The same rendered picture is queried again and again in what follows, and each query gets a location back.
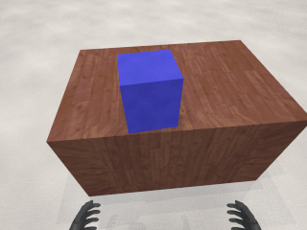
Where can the robot left hand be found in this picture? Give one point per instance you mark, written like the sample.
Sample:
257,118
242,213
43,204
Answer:
81,219

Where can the carton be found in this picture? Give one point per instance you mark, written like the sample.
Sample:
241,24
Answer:
151,88

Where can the pedestal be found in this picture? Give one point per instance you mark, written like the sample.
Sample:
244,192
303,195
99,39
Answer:
234,120

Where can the robot right hand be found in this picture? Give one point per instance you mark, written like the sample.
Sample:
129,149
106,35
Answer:
247,218

